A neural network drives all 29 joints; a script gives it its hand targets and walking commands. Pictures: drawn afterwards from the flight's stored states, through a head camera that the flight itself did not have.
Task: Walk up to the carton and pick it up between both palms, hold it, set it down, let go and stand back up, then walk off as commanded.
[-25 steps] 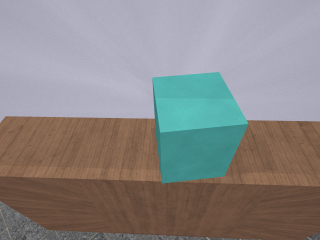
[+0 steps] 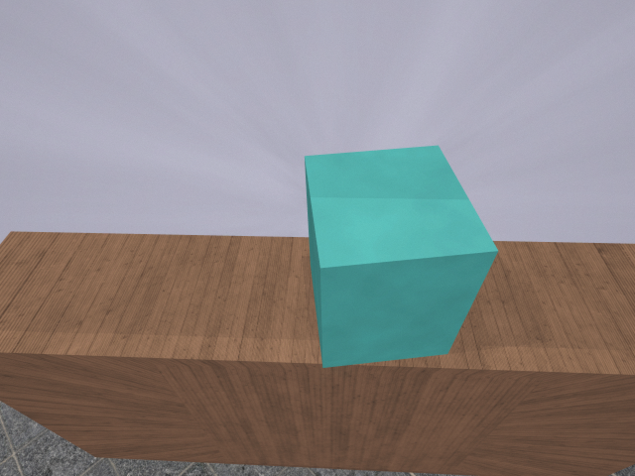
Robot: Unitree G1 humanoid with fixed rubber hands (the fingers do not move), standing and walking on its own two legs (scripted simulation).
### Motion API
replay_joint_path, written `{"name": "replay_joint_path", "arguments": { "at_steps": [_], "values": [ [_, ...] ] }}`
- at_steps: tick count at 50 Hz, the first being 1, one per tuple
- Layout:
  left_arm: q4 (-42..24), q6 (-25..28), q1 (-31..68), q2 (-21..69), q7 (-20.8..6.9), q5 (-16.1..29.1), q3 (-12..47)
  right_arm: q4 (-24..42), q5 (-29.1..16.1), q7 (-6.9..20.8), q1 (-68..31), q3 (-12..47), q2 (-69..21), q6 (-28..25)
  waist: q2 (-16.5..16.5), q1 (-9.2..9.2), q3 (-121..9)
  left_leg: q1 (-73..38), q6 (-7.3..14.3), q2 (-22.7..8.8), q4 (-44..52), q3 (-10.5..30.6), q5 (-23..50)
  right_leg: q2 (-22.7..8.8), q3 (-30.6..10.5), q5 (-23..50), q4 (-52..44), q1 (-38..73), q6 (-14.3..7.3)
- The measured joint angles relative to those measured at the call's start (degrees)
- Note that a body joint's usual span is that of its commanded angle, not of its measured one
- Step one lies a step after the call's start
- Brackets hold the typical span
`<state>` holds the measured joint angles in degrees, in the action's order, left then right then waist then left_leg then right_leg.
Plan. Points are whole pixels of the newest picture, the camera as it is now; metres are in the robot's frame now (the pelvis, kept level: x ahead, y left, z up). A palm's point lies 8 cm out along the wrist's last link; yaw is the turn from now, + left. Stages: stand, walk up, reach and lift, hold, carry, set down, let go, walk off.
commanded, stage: stand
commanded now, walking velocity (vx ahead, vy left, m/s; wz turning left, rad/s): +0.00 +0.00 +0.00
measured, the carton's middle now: (379, 259) +0.44 -0.06 +0.02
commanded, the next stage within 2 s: walk up in 0.50 s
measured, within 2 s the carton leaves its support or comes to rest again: neither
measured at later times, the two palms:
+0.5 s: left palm out of the picture +0.07 +0.30 -0.12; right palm out of the picture +0.09 -0.30 -0.12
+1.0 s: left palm out of the picture +0.06 +0.27 -0.12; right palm out of the picture +0.07 -0.38 -0.12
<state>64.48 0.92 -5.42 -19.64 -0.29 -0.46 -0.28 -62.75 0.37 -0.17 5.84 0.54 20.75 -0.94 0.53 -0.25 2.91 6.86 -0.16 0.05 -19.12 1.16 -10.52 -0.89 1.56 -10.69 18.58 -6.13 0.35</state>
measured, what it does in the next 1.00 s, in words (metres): shifts its weight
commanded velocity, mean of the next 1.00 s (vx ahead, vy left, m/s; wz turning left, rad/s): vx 0.00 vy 0.00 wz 0.00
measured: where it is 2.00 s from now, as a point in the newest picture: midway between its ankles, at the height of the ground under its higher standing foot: outside the picture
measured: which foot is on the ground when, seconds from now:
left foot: down 0.00-1.00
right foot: down 0.00-1.00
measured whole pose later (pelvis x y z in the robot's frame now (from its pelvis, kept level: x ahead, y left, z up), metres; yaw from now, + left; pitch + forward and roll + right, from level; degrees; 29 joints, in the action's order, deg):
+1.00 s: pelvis +0.00 -0.05 -0.02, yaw +0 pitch -2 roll +0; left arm 57.2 -2.3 -9.3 -22.5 -1.9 -1.7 -4.8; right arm -55.6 1.2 -2.4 10.2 -2.8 24.7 -0.9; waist 0.8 0.0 6.2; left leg 12.6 -2.6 -3.8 -31.1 2.7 -16.3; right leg -0.1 -2.3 -15.0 30.5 -12.4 -1.1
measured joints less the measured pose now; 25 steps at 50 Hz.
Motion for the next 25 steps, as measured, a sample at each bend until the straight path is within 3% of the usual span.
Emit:
{"name": "replay_joint_path", "arguments": {
  "at_steps": [25],
  "values": [
    [-0.03, -0.11, -0.16, 0.13, 0.12, -0.08, -0.15, 0.03, 0.0, -0.03, 0.01, -0.19, 0.46, 0.1, 0.14, -0.18, 0.07, -0.59, 0.14, 0.12, 0.48, 0.06, -0.02, -0.12, 0.06, 0.13, -0.84, 0.79, 0.17]
  ]
}}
